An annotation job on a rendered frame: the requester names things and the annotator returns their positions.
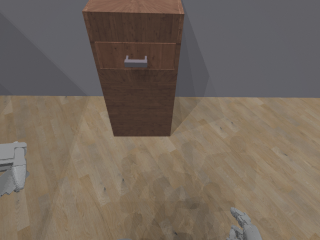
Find drawer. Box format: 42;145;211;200
95;41;176;69

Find right robot hand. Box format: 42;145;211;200
226;207;263;240

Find left robot hand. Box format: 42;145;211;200
0;141;30;198

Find cabinet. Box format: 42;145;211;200
82;0;185;137

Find handle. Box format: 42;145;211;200
124;55;148;68

